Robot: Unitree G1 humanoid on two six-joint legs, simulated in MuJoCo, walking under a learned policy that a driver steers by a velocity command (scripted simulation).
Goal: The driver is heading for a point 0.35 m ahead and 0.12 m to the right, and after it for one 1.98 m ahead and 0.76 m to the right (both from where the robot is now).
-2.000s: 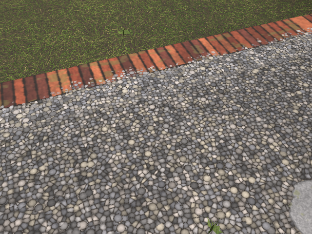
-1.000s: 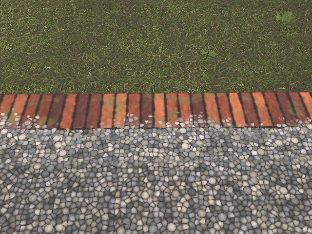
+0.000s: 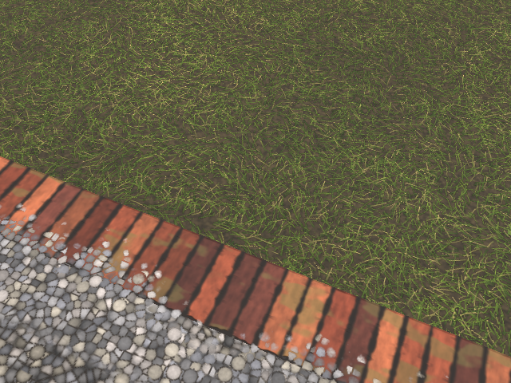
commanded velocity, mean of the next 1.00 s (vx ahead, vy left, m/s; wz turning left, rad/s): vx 0.20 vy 0.00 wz -0.34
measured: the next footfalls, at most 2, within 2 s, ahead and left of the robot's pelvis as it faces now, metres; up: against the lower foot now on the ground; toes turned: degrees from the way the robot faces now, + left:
right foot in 0.26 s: +0.15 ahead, -0.14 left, +0.00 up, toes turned -2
left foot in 0.52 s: +0.12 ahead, +0.10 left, +0.00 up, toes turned -9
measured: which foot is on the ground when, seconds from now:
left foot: down 0.00-0.28, up 0.30-0.50, down 0.52-1.00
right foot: up 0.00-0.24, down 0.26-0.52, up 0.54-0.98, down 1.00-1.00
